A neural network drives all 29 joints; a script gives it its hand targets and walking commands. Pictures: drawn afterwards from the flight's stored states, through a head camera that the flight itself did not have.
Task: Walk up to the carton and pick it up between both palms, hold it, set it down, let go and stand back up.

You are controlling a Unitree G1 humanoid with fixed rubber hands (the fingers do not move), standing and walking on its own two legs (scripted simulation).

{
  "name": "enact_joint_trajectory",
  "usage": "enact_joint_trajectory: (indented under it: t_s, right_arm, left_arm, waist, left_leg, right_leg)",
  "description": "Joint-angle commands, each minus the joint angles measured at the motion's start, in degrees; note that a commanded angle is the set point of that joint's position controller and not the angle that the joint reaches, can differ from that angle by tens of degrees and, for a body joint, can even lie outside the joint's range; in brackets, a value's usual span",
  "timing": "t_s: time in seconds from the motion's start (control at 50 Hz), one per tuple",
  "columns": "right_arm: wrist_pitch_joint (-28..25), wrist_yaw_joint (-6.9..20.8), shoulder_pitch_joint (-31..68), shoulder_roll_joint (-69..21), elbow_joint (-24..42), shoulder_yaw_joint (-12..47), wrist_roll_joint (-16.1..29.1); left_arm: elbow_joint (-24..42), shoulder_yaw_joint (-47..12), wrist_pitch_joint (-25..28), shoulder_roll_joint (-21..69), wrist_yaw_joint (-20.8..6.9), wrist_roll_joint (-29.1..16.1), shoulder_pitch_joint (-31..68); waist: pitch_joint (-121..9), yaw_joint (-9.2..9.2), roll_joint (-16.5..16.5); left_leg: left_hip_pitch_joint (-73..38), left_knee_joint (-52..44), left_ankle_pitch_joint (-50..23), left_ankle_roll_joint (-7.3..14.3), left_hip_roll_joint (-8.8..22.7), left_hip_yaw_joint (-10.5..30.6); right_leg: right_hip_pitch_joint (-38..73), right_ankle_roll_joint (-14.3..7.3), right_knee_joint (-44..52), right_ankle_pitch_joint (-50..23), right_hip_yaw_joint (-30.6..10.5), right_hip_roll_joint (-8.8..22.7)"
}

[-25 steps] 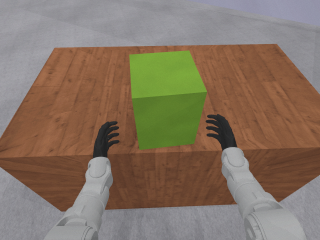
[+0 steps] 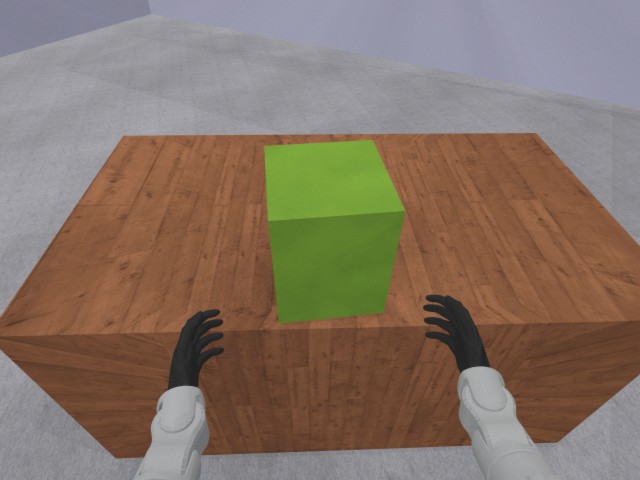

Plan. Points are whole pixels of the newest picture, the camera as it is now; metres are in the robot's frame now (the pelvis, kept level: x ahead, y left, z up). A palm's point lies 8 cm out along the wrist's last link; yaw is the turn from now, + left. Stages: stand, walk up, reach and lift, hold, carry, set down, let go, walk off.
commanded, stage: set down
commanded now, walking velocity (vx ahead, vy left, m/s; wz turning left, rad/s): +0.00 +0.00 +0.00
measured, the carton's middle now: (325, 231) +0.56 -0.03 +0.00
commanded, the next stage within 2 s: none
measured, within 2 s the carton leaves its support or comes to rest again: neither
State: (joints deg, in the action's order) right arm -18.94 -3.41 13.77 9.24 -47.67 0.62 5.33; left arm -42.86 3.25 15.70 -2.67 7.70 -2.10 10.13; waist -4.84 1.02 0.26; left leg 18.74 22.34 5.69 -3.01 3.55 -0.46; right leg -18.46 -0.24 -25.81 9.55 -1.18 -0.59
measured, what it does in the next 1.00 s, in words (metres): stands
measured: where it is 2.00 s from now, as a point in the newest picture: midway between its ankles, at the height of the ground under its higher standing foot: outside the picture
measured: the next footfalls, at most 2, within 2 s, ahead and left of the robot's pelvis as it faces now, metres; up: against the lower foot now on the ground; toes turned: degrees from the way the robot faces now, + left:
none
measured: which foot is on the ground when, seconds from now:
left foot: down 0.00-1.00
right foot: down 0.00-1.00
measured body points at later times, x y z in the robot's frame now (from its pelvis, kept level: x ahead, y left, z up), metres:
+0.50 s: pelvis +0.03 +0.00 +0.00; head +0.01 +0.00 +0.45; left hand +0.27 +0.18 -0.02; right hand +0.27 -0.21 -0.01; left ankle +0.06 +0.15 -0.74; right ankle +0.04 -0.11 -0.74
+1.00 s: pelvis +0.04 +0.00 +0.00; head +0.02 +0.00 +0.45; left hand +0.26 +0.20 -0.04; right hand +0.27 -0.21 -0.02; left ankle +0.06 +0.16 -0.74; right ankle +0.04 -0.11 -0.74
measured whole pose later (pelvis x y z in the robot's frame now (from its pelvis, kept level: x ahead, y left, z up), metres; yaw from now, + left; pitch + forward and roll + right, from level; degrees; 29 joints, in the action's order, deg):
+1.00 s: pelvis +0.04 +0.00 +0.00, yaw +0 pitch -2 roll +0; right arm -13.6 -1.4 -6.0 9.2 -32.8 0.7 5.3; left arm -25.5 1.2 1.7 -5.9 3.7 -2.2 -9.5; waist -1.4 1.0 0.5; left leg 9.8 22.3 10.3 -3.0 3.5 -0.5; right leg -8.5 -0.3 -23.9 13.2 -1.2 -0.6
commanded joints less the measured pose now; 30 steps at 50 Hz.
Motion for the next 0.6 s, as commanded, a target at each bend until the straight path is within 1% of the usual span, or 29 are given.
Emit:
enact_joint_trajectory:
  t_s: [0.0,0.02,0.04,0.06,0.08,0.1,0.12,0.14,0.16,0.18,0.2,0.22,0.26,0.28,0.3,0.32,0.34,0.36,0.38,0.4,0.42,0.44,0.46,0.48,0.5,0.52,0.54,0.56,0.58]
  right_arm:
    - [0.36,0.26,3.56,2.56,17.35,0.72,6.8]
    - [0.12,0.38,1.89,2.42,18.94,0.48,6.61]
    - [0.42,0.8,2.47,2.75,21.03,0.35,7.4]
    - [0.48,0.73,-0.05,2.68,22.07,0.52,6.63]
    - [0.72,0.94,-2.47,2.84,21.04,0.28,6.6]
    - [0.96,1.15,-1.13,3.57,23.09,0.4,7.29]
    - [1.12,1.04,-2.41,3.42,23.29,0.19,6.78]
    - [1.49,1.1,-2.04,2.92,24.36,0.38,6.44]
    - [1.92,0.74,-4.92,2.49,25.19,0.87,6.17]
    - [2.7,0.86,-7.34,2.1,23.78,1.0,6.14]
    - [2.51,0.88,-6.53,3.34,26.27,0.24,5.88]
    - [3.04,0.9,-10.31,2.67,25.62,-0.35,5.19]
    - [3.39,1.48,-9.78,3.52,25.14,0.0,5.3]
    - [4.03,1.44,-11.79,3.25,23.32,-0.05,4.34]
    - [4.17,1.47,-10.76,4.06,25.2,-0.32,4.04]
    - [3.45,1.2,-10.66,3.14,29.12,-0.14,4.3]
    - [2.46,1.53,-12.47,4.4,30.53,-0.48,4.74]
    - [3.4,1.47,-13.59,3.15,26.46,0.07,3.45]
    - [3.38,1.43,-15.77,3.36,27.04,0.52,3.48]
    - [3.12,1.87,-14.9,3.67,29.7,0.33,3.72]
    - [3.78,1.67,-15.6,3.1,26.75,0.81,2.86]
    - [3.75,1.47,-15.48,2.91,27.54,0.29,2.31]
    - [3.26,1.59,-15.32,3.53,29.47,0.45,3.04]
    - [3.49,1.34,-16.35,3.48,27.4,-0.3,1.78]
    - [2.88,1.28,-17.06,3.13,28.65,0.25,2.45]
    - [2.72,1.18,-17.57,3.05,28.78,0.45,2.38]
    - [2.76,1.16,-18.2,2.53,28.51,1.05,2.37]
    - [2.74,1.47,-18.01,3.56,27.86,1.09,2.37]
    - [2.83,1.52,-18.09,3.59,26.03,0.57,1.89]
  left_arm:
    - [15.08,-0.26,-1.93,-7.57,-1.56,-1.84,6.42]
    - [18.86,-1.89,-2.46,-7.18,-1.36,-2.26,5.69]
    - [19.88,-2.28,-2.82,-7.2,-0.95,-3.07,5.02]
    - [19.04,-1.78,-3.27,-8.2,-1.25,-3.09,3.47]
    - [18.92,-2.65,-3.95,-7.2,-1.17,-2.6,0.55]
    - [21.89,-2.18,-4.37,-8.25,-0.99,-2.68,1.77]
    - [22.23,-2.0,-4.78,-8.5,-0.86,-2.37,1.19]
    - [23.25,-2.69,-4.93,-8.65,-0.95,-3.69,2.2]
    - [22.4,-2.14,-5.39,-9.45,-1.42,-3.67,0.89]
    - [21.96,-2.88,-6.66,-8.36,-1.49,-3.06,-2.35]
    - [24.31,-2.49,-6.44,-8.52,-1.18,-2.91,-1.88]
    - [24.06,-3.54,-7.24,-8.33,-1.44,-3.06,-5.83]
    - [24.42,-3.46,-7.72,-7.23,-1.1,-1.56,-5.77]
    - [22.29,-3.06,-8.9,-7.09,-1.54,-0.77,-7.34]
    - [22.92,-3.01,-8.92,-7.42,-1.59,-0.65,-6.64]
    - [26.73,-2.48,-8.44,-8.53,-1.38,-1.46,-5.94]
    - [29.22,-2.68,-7.68,-8.5,-0.92,-1.8,-8.02]
    - [24.23,-3.16,-8.41,-7.95,-1.75,-1.26,-8.66]
    - [24.86,-2.88,-8.43,-8.33,-1.99,-0.9,-10.45]
    - [27.73,-3.22,-7.98,-8.25,-1.83,-1.23,-9.97]
    - [23.79,-2.96,-8.71,-8.27,-2.39,-0.66,-10.79]
    - [24.65,-2.76,-8.72,-9.48,-2.84,-1.03,-9.54]
    - [28.39,-3.1,-8.26,-9.33,-2.36,-1.31,-10.05]
    - [24.64,-2.83,-9.03,-9.23,-2.71,-0.9,-10.71]
    - [27.04,-2.41,-8.68,-10.69,-2.99,-1.66,-12.0]
    - [26.24,-2.19,-8.76,-10.16,-3.28,-1.33,-12.72]
    - [24.36,-1.64,-9.09,-10.51,-3.71,-1.31,-13.37]
    - [26.45,-1.15,-8.99,-10.72,-3.46,-0.78,-13.39]
    - [25.61,-2.05,-9.47,-10.01,-3.8,-0.63,-13.92]
  waist:
    - [-5.57,-3.02,5.59]
    - [-6.01,-2.14,4.89]
    - [-5.46,-3.51,3.97]
    - [-4.96,-2.75,6.36]
    - [-2.52,-2.43,5.16]
    - [-3.32,-3.23,4.65]
    - [-1.81,-3.21,4.88]
    - [-2.0,-2.72,6.54]
    - [-1.49,-2.78,8.0]
    - [0.68,-2.12,7.46]
    - [-1.31,-3.13,6.18]
    - [-0.33,-1.97,5.23]
    - [1.32,-3.05,3.07]
    - [3.73,-2.58,4.11]
    - [3.79,-2.93,5.41]
    - [1.46,-3.59,5.24]
    - [0.79,-3.9,4.93]
    - [2.63,-2.68,5.7]
    - [3.44,-2.88,5.21]
    - [2.05,-3.44,5.09]
    - [4.46,-3.01,4.91]
    - [3.43,-2.73,5.93]
    - [2.5,-3.37,4.51]
    - [3.87,-2.64,5.67]
    - [2.39,-3.25,5.69]
    - [1.92,-3.43,6.41]
    - [1.77,-3.6,6.83]
    - [2.06,-3.91,5.24]
    - [3.16,-3.04,5.25]
  left_leg:
    - [-21.37,-1.34,8.04,2.38,-6.28,-2.73]
    - [-21.69,-1.16,7.51,2.25,-5.94,-2.43]
    - [-20.45,-1.98,7.53,2.2,-5.62,-2.72]
    - [-20.82,-1.72,7.44,2.56,-5.99,-3.08]
    - [-21.4,-2.4,7.5,2.22,-5.75,-2.63]
    - [-20.44,-2.03,7.9,2.25,-5.86,-2.87]
    - [-21.13,-2.49,8.54,1.99,-5.74,-2.98]
    - [-21.92,-1.55,9.41,2.35,-5.9,-3.07]
    - [-22.42,-0.93,8.79,2.71,-6.74,-3.44]
    - [-23.53,-1.89,8.25,2.65,-6.11,-3.11]
    - [-22.91,-2.24,7.11,2.39,-6.05,-3.35]
    - [-21.32,-3.83,6.6,2.42,-5.18,-3.21]
    - [-20.19,-5.18,6.47,2.33,-4.73,-3.3]
    - [-20.41,-5.17,7.0,2.35,-4.92,-3.72]
    - [-20.12,-5.13,7.5,2.54,-5.12,-3.46]
    - [-19.02,-4.93,6.39,2.57,-5.09,-3.73]
    - [-19.77,-4.84,3.94,2.42,-5.03,-3.74]
    - [-19.58,-4.89,4.87,2.43,-5.03,-3.86]
    - [-18.99,-5.05,4.0,2.28,-5.34,-3.82]
    - [-18.83,-4.75,3.69,2.28,-5.16,-3.78]
    - [-18.82,-4.89,4.51,2.41,-5.58,-3.87]
    - [-18.51,-4.43,4.89,2.57,-5.58,-4.11]
    - [-18.9,-4.63,3.21,2.45,-5.34,-3.88]
    - [-18.44,-4.47,4.04,2.16,-5.47,-4.17]
    - [-18.09,-4.19,1.97,2.15,-5.64,-4.29]
    - [-18.28,-4.28,1.6,2.27,-5.58,-4.29]
    - [-17.53,-4.2,2.15,2.5,-6.1,-4.6]
    - [-17.65,-4.45,1.68,2.29,-5.97,-4.47]
    - [-18.05,-4.28,1.37,2.03,-5.84,-4.13]
  right_leg:
    - [1.3,-0.53,10.65,14.59,-0.45,2.42]
    - [1.39,-0.84,10.43,13.85,-0.18,2.23]
    - [1.59,-0.95,10.01,13.67,0.43,1.81]
    - [1.9,-0.57,10.48,13.3,0.0,2.09]
    - [1.36,-0.92,10.91,13.48,0.17,1.93]
    - [1.61,-0.86,10.77,13.79,-0.15,1.87]
    - [0.77,-0.91,10.84,14.88,0.34,1.71]
    - [-0.1,-1.07,11.33,16.74,-0.23,2.37]
    - [-1.07,-1.1,12.1,17.22,-0.95,3.12]
    - [-1.01,-1.1,12.23,15.53,-0.69,2.85]
    - [0.57,-0.8,11.43,14.05,-0.18,2.17]
    - [4.1,0.05,10.55,10.42,0.34,1.22]
    - [4.99,-0.16,10.61,11.08,0.61,0.45]
    - [4.67,0.02,11.27,11.4,0.31,0.64]
    - [4.45,-0.08,11.4,12.56,0.47,0.45]
    - [5.64,0.34,10.52,10.41,0.26,0.56]
    - [6.06,0.25,10.23,8.17,0.62,0.12]
    - [5.59,0.58,10.6,8.09,0.28,0.59]
    - [6.83,0.54,10.56,5.53,-0.24,0.84]
    - [6.76,0.38,10.29,6.05,0.21,0.45]
    - [6.56,0.52,10.92,5.47,-0.63,0.89]
    - [7.19,0.64,10.8,6.4,-0.6,1.08]
    - [6.99,0.44,10.31,5.02,-0.15,0.62]
    - [7.24,0.67,10.29,4.36,-0.21,0.91]
    - [8.38,1.0,9.92,0.43,-0.5,1.25]
    - [8.97,1.09,9.89,-0.02,-0.45,0.87]
    - [9.32,1.42,9.88,-1.98,-1.35,1.66]
    - [9.3,1.12,9.68,-1.09,-1.02,1.19]
    - [9.27,1.04,9.88,-2.55,-0.76,1.18]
